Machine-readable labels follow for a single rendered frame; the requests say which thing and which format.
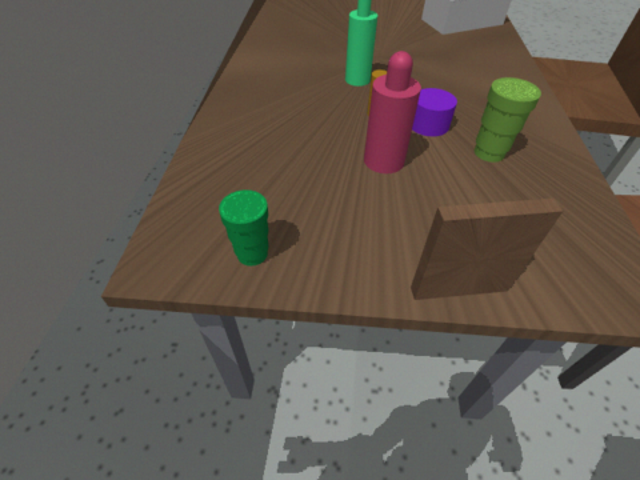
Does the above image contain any chair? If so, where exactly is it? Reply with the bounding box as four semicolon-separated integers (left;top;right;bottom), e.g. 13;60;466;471
558;195;640;389
532;8;640;186

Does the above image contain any table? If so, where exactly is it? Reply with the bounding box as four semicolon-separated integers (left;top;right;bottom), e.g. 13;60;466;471
101;0;640;419

